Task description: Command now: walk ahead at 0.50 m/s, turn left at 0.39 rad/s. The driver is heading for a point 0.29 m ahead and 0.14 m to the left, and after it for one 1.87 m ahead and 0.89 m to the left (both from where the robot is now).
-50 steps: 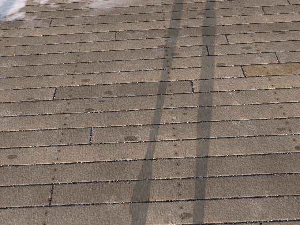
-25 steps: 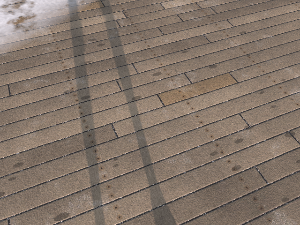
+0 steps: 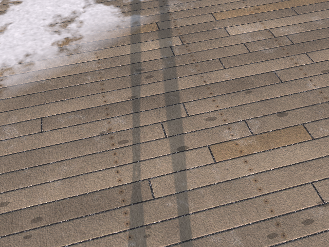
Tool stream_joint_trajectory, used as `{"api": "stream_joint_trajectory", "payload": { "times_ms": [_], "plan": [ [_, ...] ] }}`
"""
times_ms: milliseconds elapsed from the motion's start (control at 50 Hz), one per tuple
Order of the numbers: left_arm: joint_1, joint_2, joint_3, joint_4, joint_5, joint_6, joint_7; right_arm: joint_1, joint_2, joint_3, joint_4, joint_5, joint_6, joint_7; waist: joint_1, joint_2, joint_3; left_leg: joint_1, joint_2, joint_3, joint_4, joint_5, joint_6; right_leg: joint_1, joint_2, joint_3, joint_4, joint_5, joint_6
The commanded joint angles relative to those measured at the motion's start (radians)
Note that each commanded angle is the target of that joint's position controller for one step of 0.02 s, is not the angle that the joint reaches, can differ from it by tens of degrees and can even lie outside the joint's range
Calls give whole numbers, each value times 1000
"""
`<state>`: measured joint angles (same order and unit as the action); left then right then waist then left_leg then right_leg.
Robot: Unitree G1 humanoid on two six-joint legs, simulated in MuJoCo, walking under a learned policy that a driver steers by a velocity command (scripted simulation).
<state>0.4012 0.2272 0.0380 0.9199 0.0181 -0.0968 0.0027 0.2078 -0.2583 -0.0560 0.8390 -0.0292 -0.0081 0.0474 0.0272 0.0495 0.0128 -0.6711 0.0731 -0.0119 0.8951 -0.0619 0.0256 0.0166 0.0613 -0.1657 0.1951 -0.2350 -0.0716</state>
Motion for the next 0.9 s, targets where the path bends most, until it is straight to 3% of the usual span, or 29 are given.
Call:
{"api": "stream_joint_trajectory", "payload": {
  "times_ms": [20, 80, 120, 160, 180, 200, 220, 240, 260, 280, 300, 320, 340, 380, 500, 580, 640, 720, 740, 760, 780, 800, 820, 840, 860, 900],
  "plan": [
    [-8, 115, 20, -40, -1, -16, 9, -121, -16, 10, -94, -4, -13, 11, 7, -109, 90, -9, 1, 56, -129, 78, 11, -46, -279, 47, -77, 407, -75],
    [39, 131, 22, -10, 2, -7, 18, -185, -17, 15, -131, -6, -17, 18, 24, -107, 100, 12, -21, 113, -234, 29, 52, 49, -302, 5, -21, 543, -60],
    [29, 154, 25, -5, 6, 0, 25, -160, -28, 10, -135, -7, -16, 15, 2, -124, 69, 87, -71, 155, -267, -55, 91, 99, -310, -31, 83, 818, -45],
    [6, 184, 33, -5, 10, 15, 32, -37, -53, -4, -107, -13, -19, 4, -55, -145, -5, 223, -145, 189, -285, -152, 136, 123, -309, -58, 314, 1093, -34],
    [-4, 193, 36, -12, 6, 24, 34, 95, -73, -17, -68, -23, -30, -4, -108, -130, -79, 378, -175, 174, -354, -113, 160, 72, -295, -64, 520, 1048, -20],
    [-28, 188, 34, -34, -7, 22, 32, 234, -131, -41, -32, -38, -41, -17, -181, -78, -165, 625, -92, 48, -418, 6, 209, -120, -256, -70, 804, 747, 15],
    [59, 57, 7, -97, -27, 17, 13, 208, -280, -79, -47, -34, -37, -29, -88, 202, -282, 998, 270, -451, -367, 478, 395, -583, -49, -52, 1230, -299, 81],
    [-30, 142, 23, -111, -9, 16, 16, 261, -277, -85, -55, 25, -26, -32, -149, 20, -392, 1013, 300, -597, -437, 672, 447, -646, -21, 178, 1337, -326, 84],
    [-92, 117, 15, -139, -19, 11, 17, 181, -252, -78, -57, 31, -22, -43, -114, -6, -254, 899, 283, -439, -456, 734, 415, -700, -85, 213, 1305, -222, 80],
    [-110, 113, 10, -140, -14, 7, 19, 123, -180, -59, -62, 34, -17, -46, -83, -58, -134, 753, 232, -358, -494, 698, 358, -685, -116, 202, 1208, -167, 81],
    [-119, 119, 15, -137, -1, 18, 20, 77, -138, -47, -69, 37, -14, -49, -49, -76, -63, 641, 174, -294, -528, 658, 311, -651, -134, 203, 1139, -154, 87],
    [-96, 120, 16, -140, 15, 40, 18, 48, -111, -37, -76, 42, -11, -52, -17, -64, -47, 552, 135, -247, -557, 641, 291, -590, -138, 203, 1087, -147, 100],
    [-80, 113, 16, -139, 21, 62, 16, 43, -110, -33, -79, 38, -14, -49, -1, -57, -53, 506, 114, -222, -565, 655, 276, -547, -135, 202, 1041, -147, 109],
    [-65, 90, 12, -147, 19, 86, 15, 52, -150, -43, -78, 25, -24, -43, 16, -46, -80, 472, 81, -187, -557, 729, 265, -522, -119, 186, 969, -122, 123],
    [-198, 108, 13, -207, 11, 108, 20, 98, -173, -51, -92, 24, -2, -51, -29, 19, -101, 503, 38, -231, -537, 553, 198, -575, -111, 195, 796, -5, 135],
    [-278, 123, 11, -240, 2, 113, 26, 129, -184, -59, -105, 14, 19, -57, -64, 37, -74, 553, 57, -331, -522, 403, 201, -598, -95, 222, 704, -29, 131],
    [-299, 133, 9, -257, -8, 106, 32, 131, -191, -63, -117, 6, 31, -58, -74, 50, -58, 581, 67, -396, -479, 432, 211, -568, -66, 235, 630, -99, 116],
    [-243, 143, 7, -260, -22, 90, 39, 73, -199, -67, -141, 12, 42, -56, -42, 73, -49, 563, 42, -482, -430, 414, 169, -403, -27, 246, 407, -127, 83],
    [-198, 142, 7, -251, -17, 84, 43, 34, -196, -65, -151, 23, 43, -56, -6, 65, -41, 515, 6, -482, -403, 331, 129, -303, -27, 243, 261, -46, 74],
    [-152, 165, 13, -242, -5, 74, 51, 11, -174, -58, -166, 33, 41, -59, 12, 22, -50, 429, -42, -451, -341, 180, 78, -169, -96, 288, 133, 69, 58],
    [-166, 245, 25, -259, 7, 74, 62, 93, -87, -37, -176, 33, 38, -60, -46, -212, -90, 321, -156, -275, -126, -248, 18, -44, -360, 512, 93, 293, -9],
    [-177, 286, 33, -265, -3, 90, 52, 133, -145, -53, -178, 20, 47, -69, -53, -318, -92, 174, -287, -105, 35, -635, -7, -57, -495, 700, 120, 596, -158],
    [-151, 239, 28, -267, -10, 97, 44, 136, -190, -64, -156, -8, 53, -68, -48, -198, -87, 165, -208, -98, 204, -605, -23, -70, -493, 639, 142, 665, -201],
    [-181, 182, 12, -274, -12, 98, 42, 112, -193, -69, -139, -6, 58, -60, -54, -131, -57, 169, -183, -103, 259, -530, -34, -106, -422, 521, 152, 639, -176],
    [-227, 162, 6, -285, -5, 103, 41, 108, -183, -68, -134, 6, 65, -49, -72, -127, -33, 176, -166, -95, 277, -470, -50, -134, -353, 416, 147, 582, -135],
    [-247, 172, 10, -292, 6, 102, 46, 98, -170, -62, -137, 17, 77, -26, -67, -204, -43, 170, -163, -63, 310, -393, -77, -123, -282, 305, 154, 600, -106]
  ]
}}
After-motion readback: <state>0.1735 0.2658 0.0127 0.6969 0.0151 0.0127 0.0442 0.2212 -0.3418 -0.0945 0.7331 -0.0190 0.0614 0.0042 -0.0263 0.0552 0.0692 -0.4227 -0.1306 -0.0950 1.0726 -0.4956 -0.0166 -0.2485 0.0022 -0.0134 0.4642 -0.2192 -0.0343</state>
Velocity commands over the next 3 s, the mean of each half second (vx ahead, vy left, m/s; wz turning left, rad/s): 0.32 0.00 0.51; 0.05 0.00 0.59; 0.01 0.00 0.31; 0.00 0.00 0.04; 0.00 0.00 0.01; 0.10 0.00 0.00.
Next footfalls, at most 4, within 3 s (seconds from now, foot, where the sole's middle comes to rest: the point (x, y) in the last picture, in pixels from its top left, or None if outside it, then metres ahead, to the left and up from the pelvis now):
0.20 left None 0.26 0.10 -0.78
0.76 right None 0.39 -0.04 -0.78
1.24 left None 0.22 0.12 -0.78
1.60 right None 0.34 -0.05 -0.78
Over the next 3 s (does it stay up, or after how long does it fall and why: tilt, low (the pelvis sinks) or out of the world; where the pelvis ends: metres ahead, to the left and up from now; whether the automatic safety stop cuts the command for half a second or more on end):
stays up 0.28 0.04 -0.01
